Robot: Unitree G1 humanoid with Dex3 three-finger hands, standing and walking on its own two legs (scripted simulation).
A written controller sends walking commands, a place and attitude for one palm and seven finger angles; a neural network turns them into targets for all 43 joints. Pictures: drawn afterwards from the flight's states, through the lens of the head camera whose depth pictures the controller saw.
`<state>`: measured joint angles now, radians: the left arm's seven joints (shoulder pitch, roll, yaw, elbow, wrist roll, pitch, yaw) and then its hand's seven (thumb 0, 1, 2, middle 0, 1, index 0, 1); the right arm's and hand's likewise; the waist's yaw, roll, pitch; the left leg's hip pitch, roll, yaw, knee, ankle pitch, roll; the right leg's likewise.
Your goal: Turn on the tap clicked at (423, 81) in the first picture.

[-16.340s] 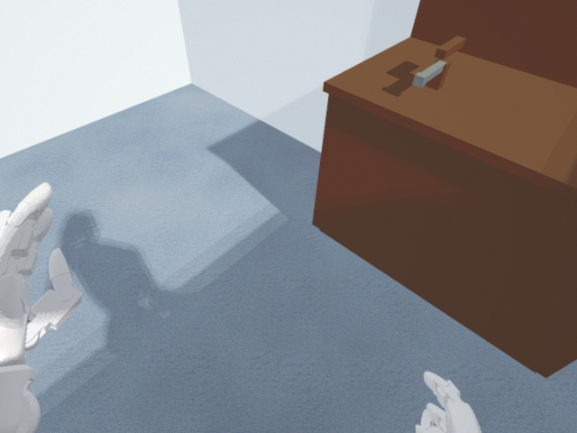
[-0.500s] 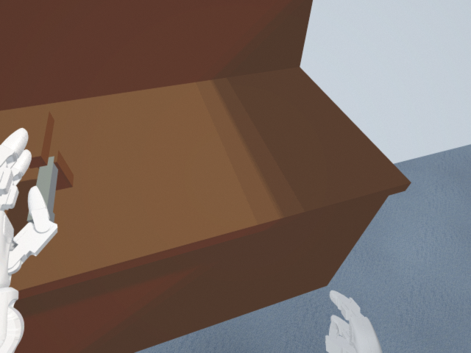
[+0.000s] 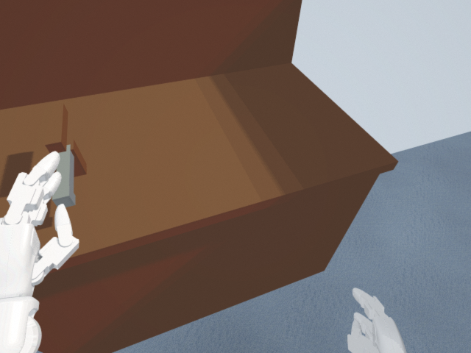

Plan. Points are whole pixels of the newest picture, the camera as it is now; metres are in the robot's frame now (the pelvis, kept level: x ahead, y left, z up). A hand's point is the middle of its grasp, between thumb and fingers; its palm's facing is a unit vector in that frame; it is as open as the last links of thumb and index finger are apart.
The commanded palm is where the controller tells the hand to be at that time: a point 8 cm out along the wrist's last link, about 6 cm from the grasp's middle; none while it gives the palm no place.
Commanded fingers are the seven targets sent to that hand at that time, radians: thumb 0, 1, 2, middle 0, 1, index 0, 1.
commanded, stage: come to a stop and stand still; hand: left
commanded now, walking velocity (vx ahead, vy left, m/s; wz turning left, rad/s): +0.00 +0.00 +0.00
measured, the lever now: (64, 197) +0.35 +0.34 +0.06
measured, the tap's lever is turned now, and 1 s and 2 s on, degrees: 0 0 0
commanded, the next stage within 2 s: look again from close up in 1.08 s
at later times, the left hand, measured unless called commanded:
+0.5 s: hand out of the picture +0.16 +0.29 +0.16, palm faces +0.43 -0.85 -0.31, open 7.4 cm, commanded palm +0.08 +0.32 +0.18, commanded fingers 0.00 0.90 0.90 -0.20 -0.30 -0.20 -0.30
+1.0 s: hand out of the picture +0.16 +0.29 +0.15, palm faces +0.33 -0.89 -0.32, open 7.4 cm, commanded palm +0.10 +0.33 +0.18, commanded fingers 0.00 0.90 0.90 -0.20 -0.30 -0.20 -0.30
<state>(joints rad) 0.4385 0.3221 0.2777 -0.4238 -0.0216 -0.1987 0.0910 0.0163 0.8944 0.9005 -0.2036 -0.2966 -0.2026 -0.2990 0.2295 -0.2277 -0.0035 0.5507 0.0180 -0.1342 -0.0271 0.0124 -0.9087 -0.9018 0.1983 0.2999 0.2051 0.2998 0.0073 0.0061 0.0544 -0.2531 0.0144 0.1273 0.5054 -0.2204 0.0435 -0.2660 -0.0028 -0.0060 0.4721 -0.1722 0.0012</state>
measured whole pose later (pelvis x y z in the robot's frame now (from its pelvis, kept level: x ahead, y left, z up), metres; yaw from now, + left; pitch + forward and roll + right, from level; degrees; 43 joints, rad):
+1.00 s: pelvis -0.08 +0.07 +0.00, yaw -5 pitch -3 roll +1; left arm 0.39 0.32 0.32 -0.46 -0.04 -0.14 0.13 0.02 0.89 0.90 -0.21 -0.30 -0.21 -0.30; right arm 0.17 -0.21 0.00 0.60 0.01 -0.13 -0.03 0.01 -0.91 -0.90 0.20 0.30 0.21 0.30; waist 0.02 -0.05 0.08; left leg -0.26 -0.04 0.02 0.54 -0.23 0.04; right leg -0.16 0.00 -0.02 0.57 -0.36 -0.01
